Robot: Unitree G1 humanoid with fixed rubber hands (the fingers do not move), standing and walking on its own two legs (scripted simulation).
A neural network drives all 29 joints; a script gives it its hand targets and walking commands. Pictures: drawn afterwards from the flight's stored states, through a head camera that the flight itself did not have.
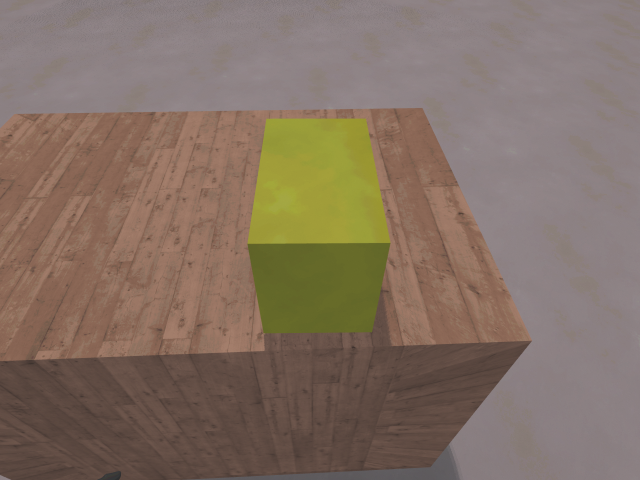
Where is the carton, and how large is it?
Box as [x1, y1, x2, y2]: [247, 119, 389, 332]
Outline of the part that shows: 266,119 247,243 263,332 371,331 389,247 389,238 365,119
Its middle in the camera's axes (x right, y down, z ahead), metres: +0.00 -0.02 +0.62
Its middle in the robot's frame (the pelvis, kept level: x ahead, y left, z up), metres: +0.50 +0.03 +0.04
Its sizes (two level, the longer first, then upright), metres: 0.284 0.166 0.201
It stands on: a pedestal, 0.72 m high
